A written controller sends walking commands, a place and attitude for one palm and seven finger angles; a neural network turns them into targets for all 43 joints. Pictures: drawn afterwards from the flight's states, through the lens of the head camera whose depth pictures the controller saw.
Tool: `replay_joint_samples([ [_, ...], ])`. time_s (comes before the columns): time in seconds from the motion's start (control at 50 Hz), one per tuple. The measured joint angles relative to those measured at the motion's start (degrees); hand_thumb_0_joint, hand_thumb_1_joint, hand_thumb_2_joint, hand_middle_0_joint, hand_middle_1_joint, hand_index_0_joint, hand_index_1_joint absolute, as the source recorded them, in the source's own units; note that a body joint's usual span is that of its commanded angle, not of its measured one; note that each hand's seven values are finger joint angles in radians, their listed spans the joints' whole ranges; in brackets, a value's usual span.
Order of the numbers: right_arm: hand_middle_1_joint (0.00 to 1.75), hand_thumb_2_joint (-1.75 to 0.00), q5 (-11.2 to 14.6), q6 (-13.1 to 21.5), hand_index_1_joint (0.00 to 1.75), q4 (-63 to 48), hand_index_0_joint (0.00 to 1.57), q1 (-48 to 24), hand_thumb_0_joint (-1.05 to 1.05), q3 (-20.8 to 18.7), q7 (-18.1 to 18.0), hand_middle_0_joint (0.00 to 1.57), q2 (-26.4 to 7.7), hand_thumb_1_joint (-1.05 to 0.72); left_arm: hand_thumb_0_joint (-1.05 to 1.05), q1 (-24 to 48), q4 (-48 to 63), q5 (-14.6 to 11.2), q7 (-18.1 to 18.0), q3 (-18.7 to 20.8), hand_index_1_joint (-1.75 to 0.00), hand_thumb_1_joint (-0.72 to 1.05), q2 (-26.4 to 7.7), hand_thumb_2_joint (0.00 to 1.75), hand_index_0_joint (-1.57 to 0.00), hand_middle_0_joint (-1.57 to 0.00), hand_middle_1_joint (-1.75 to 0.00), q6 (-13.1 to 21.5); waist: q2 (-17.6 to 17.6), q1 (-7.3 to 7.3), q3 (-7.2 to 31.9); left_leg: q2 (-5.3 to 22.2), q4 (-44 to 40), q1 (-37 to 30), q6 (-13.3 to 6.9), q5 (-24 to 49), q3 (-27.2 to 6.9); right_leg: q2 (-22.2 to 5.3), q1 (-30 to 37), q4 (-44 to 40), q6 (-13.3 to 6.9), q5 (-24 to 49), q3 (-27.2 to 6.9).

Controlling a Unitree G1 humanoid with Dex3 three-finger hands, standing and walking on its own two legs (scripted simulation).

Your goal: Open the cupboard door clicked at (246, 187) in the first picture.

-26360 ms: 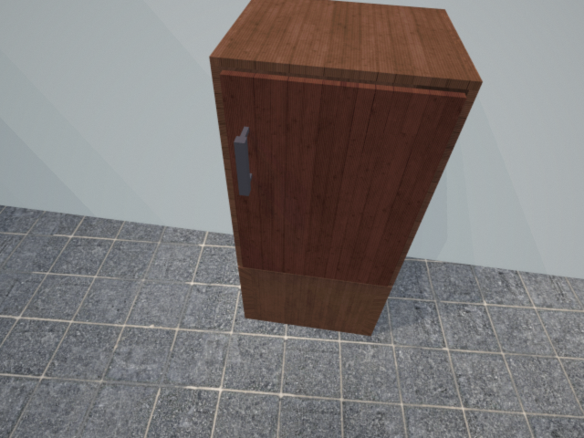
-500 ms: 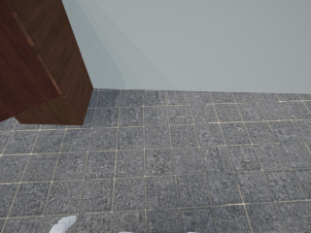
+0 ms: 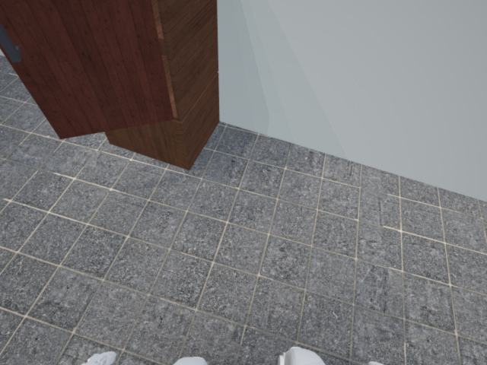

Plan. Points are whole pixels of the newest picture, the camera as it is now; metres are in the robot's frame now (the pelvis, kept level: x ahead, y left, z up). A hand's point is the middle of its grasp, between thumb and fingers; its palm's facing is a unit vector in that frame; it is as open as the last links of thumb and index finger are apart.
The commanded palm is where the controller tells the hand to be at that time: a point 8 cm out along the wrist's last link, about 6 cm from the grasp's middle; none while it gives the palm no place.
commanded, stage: turn to face it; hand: left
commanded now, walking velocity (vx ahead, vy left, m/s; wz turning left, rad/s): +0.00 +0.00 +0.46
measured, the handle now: (3, 32) +0.84 +0.68 +0.03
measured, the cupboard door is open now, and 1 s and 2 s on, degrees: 38 38 38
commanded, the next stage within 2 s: take the last steps up to it in 0.36 s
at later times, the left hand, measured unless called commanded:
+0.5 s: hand out of the picture +0.01 +0.20 -0.18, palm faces +0.25 -0.95 -0.21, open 7.4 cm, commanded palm none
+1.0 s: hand out of the picture -0.02 +0.24 -0.18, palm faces +0.41 -0.90 -0.17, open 7.4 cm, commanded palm none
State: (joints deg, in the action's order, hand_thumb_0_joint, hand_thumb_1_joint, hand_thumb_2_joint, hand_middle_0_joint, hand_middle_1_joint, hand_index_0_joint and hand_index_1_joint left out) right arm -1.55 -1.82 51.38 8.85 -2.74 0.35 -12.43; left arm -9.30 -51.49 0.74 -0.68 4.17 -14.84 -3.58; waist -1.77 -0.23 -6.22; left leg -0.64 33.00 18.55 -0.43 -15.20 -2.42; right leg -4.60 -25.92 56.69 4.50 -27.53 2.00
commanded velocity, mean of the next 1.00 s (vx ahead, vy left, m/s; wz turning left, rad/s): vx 0.17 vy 0.07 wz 0.23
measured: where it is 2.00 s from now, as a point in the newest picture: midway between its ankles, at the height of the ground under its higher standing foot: (175, 295)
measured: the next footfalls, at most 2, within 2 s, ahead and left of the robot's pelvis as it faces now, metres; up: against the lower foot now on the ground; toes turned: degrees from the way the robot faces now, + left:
right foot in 0.12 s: +0.06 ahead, -0.15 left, +0.00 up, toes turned +1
left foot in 0.40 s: +0.03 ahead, +0.11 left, +0.00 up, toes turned +14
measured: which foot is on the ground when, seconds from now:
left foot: down 0.00-0.12, up 0.14-0.38, down 0.40-0.66, up 0.68-0.96, down 0.98-1.00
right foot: up 0.00-0.10, down 0.12-0.40, up 0.42-0.66, down 0.68-0.96, up 0.98-1.00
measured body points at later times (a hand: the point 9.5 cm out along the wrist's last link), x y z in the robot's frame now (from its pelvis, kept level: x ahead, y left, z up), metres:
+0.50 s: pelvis +0.02 +0.00 +0.00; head +0.06 +0.03 +0.44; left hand -0.01 +0.25 -0.17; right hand +0.18 -0.22 -0.13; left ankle +0.00 +0.10 -0.73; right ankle +0.01 -0.15 -0.69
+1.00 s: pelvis +0.09 +0.08 -0.01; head +0.12 +0.11 +0.44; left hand -0.04 +0.29 -0.17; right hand +0.27 -0.13 -0.14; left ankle +0.10 +0.21 -0.74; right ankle +0.06 -0.13 -0.72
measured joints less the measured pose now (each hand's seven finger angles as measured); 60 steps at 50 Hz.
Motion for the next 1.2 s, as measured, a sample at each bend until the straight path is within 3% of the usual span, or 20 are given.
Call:
replay_joint_samples([
  [0.1, 0.30, -0.90, 0.2, -1.1, 0.30, 0.9, 0.20, 0.7, 0.01, -0.3, 0.1, 0.21, 0.0, -0.90, 0.01, 0.0, 1.4, -0.1, 0.0, -0.3, -0.30, 0.91, 0.1, 0.90, -0.20, -0.20, -0.30, 1.4, 2.1, -0.26, 1.0, -0.4, 0.3, 0.5, 1.4, 0.1, -3.4, 2.2, 6.9, -18.3, -0.9, 5.8, 0.2],
  [0.12, 0.30, -0.90, 0.4, -1.3, 0.30, 0.8, 0.20, 1.0, 0.01, -0.5, 0.2, 0.21, 0.0, -0.90, 0.01, -0.5, 1.9, 0.1, -0.1, -0.4, -0.30, 0.91, -0.1, 0.90, -0.20, -0.20, -0.30, 2.0, 1.7, -0.12, 1.6, -1.0, 1.9, 1.5, 1.5, -0.8, -3.5, 1.8, 8.6, -22.9, -2.1, 8.8, -0.1],
  [0.18, 0.30, -0.90, 0.7, -2.2, 0.30, 1.4, 0.20, 0.3, 0.01, -1.4, 0.5, 0.21, -1.2, -0.90, 0.01, -0.7, 1.5, 0.6, -0.6, -0.9, -0.30, 0.91, 1.6, 0.90, -0.20, -0.20, -0.30, 2.8, 3.3, -0.31, 0.8, -1.4, 16.9, 6.1, 1.7, -11.2, -2.2, 1.2, 9.3, -21.7, -3.9, 9.6, 1.9],
  [0.24, 0.30, -0.90, 0.7, -2.7, 0.30, 2.0, 0.20, -0.5, 0.01, -1.7, 0.8, 0.21, -1.6, -0.90, 0.01, -2.1, 1.0, 0.7, -0.8, -1.4, -0.30, 0.91, 2.9, 0.90, -0.20, -0.20, -0.30, 2.9, 2.8, -0.31, 0.6, -0.7, 26.8, 8.3, 2.4, -12.3, 1.1, -0.1, 11.6, -24.0, -3.6, 9.5, 3.1],
  [0.34, 0.30, -0.90, 1.2, -1.8, 0.30, 2.0, 0.19, -1.7, 0.01, -0.9, 1.0, 0.20, -0.6, -0.91, 0.01, -4.1, -0.7, 1.0, -0.4, -1.9, -0.30, 0.90, 3.4, 0.90, -0.20, -0.20, -0.30, 3.2, -0.4, 0.33, 0.5, 0.0, 13.7, 2.9, 2.9, -11.1, 5.4, -2.6, 13.2, -26.1, -2.6, 10.1, 4.4],
  [0.4, 0.30, -0.90, 1.1, -0.4, 0.30, 1.5, 0.19, -1.9, 0.01, -0.1, 1.0, 0.20, -0.6, -0.91, 0.01, -5.5, -1.8, 0.4, -0.1, -1.9, -0.30, 0.90, 3.5, 0.90, -0.20, -0.21, -0.30, 2.9, -0.2, 0.48, 1.2, 0.9, -0.5, -2.6, 1.2, 0.1, 5.2, -2.7, 11.7, -22.4, -1.4, 7.9, 5.7],
  [0.46, 0.30, -0.90, 0.4, 0.4, 0.30, 1.8, 0.19, -2.5, 0.01, 0.5, 0.3, 0.20, 0.7, -0.91, 0.01, -4.8, -3.3, 0.1, -0.3, -1.5, -0.30, 0.90, 2.3, 0.90, -0.20, -0.21, -0.30, 1.1, -1.8, 1.21, 0.8, 0.0, 1.9, -1.6, -1.3, -2.0, 5.1, -2.3, 7.3, -10.6, -0.7, -1.8, 2.7],
  [0.52, 0.30, -0.90, 0.1, 0.9, 0.30, 2.2, 0.20, -1.9, 0.00, 1.1, -0.6, 0.20, 1.6, -0.91, 0.01, -3.6, -4.7, 0.0, -0.2, -1.1, -0.30, 0.90, 1.8, 0.90, -0.20, -0.20, -0.30, 0.1, -1.2, 1.25, 0.9, 0.0, 0.3, -2.4, -1.5, -2.5, 3.9, -0.4, 4.4, -2.8, -0.9, -2.9, 1.1],
  [0.62, 0.30, -0.90, 0.0, 1.1, 0.30, 3.7, 0.20, 0.5, 0.00, 1.5, -0.7, 0.21, 1.9, -0.90, 0.01, -2.8, -4.4, 0.2, 0.9, -0.9, -0.30, 0.91, 2.3, 0.90, -0.20, -0.20, -0.30, 1.4, 1.5, 1.13, 2.0, 0.5, -2.2, -3.9, -1.0, -1.2, 1.6, 1.5, 7.0, -11.1, -1.9, -1.0, 2.2],
  [0.68, 0.30, -0.90, 0.6, 0.6, 0.30, 4.4, 0.20, 2.8, 0.00, 1.1, -0.2, 0.21, 1.9, -0.90, 0.01, -3.9, -3.1, 0.7, 1.3, -0.7, -0.30, 0.91, 2.1, 0.90, -0.20, -0.20, -0.30, 3.6, 1.0, 1.38, 3.5, -0.8, 3.8, -1.5, -0.6, -6.6, 1.7, 0.9, 12.0, -25.0, -3.6, 4.8, 1.9],
  [0.72, 0.30, -0.90, 0.4, -0.4, 0.30, 5.4, 0.20, 3.3, 0.01, 0.5, 0.5, 0.21, 0.8, -0.90, 0.01, -4.0, -3.3, 0.7, 1.0, -0.8, -0.30, 0.91, 3.1, 0.90, -0.20, -0.20, -0.30, 4.4, 2.5, 1.48, 3.0, -0.5, 15.3, 2.4, -0.1, -11.1, 1.3, 0.7, 12.5, -23.4, -3.8, 8.6, 3.2],
  [0.76, 0.30, -0.90, 0.2, -1.3, 0.30, 6.3, 0.20, 3.3, 0.01, -0.1, 1.2, 0.21, 0.0, -0.90, 0.01, -5.6, -3.8, 0.7, 0.7, -1.0, -0.30, 0.91, 4.0, 0.90, -0.20, -0.20, -0.30, 5.1, 3.2, 1.47, 3.3, 0.3, 24.7, 6.5, 0.6, -8.7, 1.8, 0.3, 14.4, -25.0, -3.1, 8.3, 4.1],
  [0.8, 0.30, -0.90, 0.2, -1.6, 0.30, 6.3, 0.20, 3.0, 0.01, -0.5, 1.7, 0.21, -0.3, -0.91, 0.00, -7.3, -4.8, 0.8, 0.4, -1.0, -0.30, 0.91, 4.5, 0.90, -0.20, -0.20, -0.30, 5.5, 2.5, 1.12, 3.6, 1.8, 27.7, 9.2, 1.5, -5.1, 3.0, -0.5, 16.7, -28.7, -2.2, 9.0, 4.4],
  [0.88, 0.30, -0.90, 0.6, -0.5, 0.30, 5.2, 0.19, 2.2, 0.01, -0.8, 2.6, 0.20, -0.2, -0.91, 0.01, -9.5, -7.2, 1.0, 0.7, -1.2, -0.30, 0.90, 4.5, 0.90, -0.20, -0.20, -0.30, 6.1, -0.4, 1.16, 3.2, 3.7, 16.0, 9.0, 2.4, -2.5, 6.0, -3.5, 20.2, -34.0, -0.3, 10.4, 4.9],
  [0.96, 0.30, -0.90, 0.5, 1.6, 0.30, 3.8, 0.19, 1.4, 0.01, -0.3, 2.7, 0.20, -0.6, -0.91, 0.01, -11.4, -9.0, 1.0, 1.3, -0.9, -0.30, 0.90, 4.2, 0.90, -0.20, -0.21, -0.30, 5.6, -1.5, 2.04, 2.7, 3.2, 0.2, 3.4, 1.5, -0.7, 8.3, -6.5, 20.8, -30.2, 1.9, 6.4, 5.0],
  [0.98, 0.30, -0.90, 0.3, 2.5, 0.30, 3.2, 0.19, 1.4, 0.01, -0.3, 2.5, 0.20, -1.1, -0.91, 0.01, -12.0, -9.2, 0.8, 1.4, -0.8, -0.30, 0.90, 4.3, 0.90, -0.20, -0.21, -0.30, 5.2, -0.6, 1.95, 2.9, 3.5, -1.4, 2.9, 0.5, 2.1, 8.0, -6.7, 18.8, -25.0, 1.1, 4.0, 5.3],
  [1.02, 0.30, -0.90, -0.1, 3.8, 0.30, 2.9, 0.19, 0.8, 0.01, -0.2, 1.3, 0.20, 0.0, -0.91, 0.01, -11.3, -9.9, 0.7, 1.3, -0.6, -0.30, 0.90, 3.4, 0.90, -0.20, -0.21, -0.30, 3.6, -1.3, 1.72, 2.0, 3.0, 2.9, 3.6, -0.7, 1.6, 8.7, -6.2, 12.3, -8.7, -1.1, -1.4, 2.1],
  [1.08, 0.30, -0.90, -0.2, 4.5, 0.30, 3.5, 0.19, 2.1, 0.00, 0.6, 0.1, 0.20, 2.0, -0.91, 0.01, -8.6, -10.1, 0.8, 1.2, -0.2, -0.30, 0.91, 2.3, 0.90, -0.20, -0.20, -0.30, 2.6, -1.6, 1.51, 2.0, 2.3, 1.5, 0.9, -1.2, -0.9, 9.5, -4.0, 3.0, 7.3, -3.3, 0.9, 1.2],
  [1.12, 0.30, -0.90, -0.2, 4.8, 0.30, 4.7, 0.19, 3.5, 0.00, 1.0, -0.4, 0.20, 3.1, -0.91, 0.01, -6.4, -9.2, 0.8, 1.4, -0.1, -0.30, 0.91, 2.1, 0.90, -0.20, -0.20, -0.30, 2.8, -1.3, 1.44, 2.2, 1.7, -2.2, -2.0, -1.1, 0.0, 9.8, -3.2, -0.6, 7.7, -3.6, 3.8, 2.3],
  [1.2, 0.30, -0.90, -0.1, 4.9, 0.30, 7.8, 0.20, 6.6, 0.00, 1.0, -0.7, 0.21, 3.1, -0.93, 0.01, -2.6, -6.7, 0.7, 1.7, -0.5, -0.30, 0.91, 3.1, 0.90, -0.20, -0.20, -0.30, 3.6, 0.1, 0.84, 2.8, 0.6, -8.3, -7.7, -1.6, 0.6, 10.1, -1.9, -2.2, -4.4, -3.7, 7.5, 3.9],
])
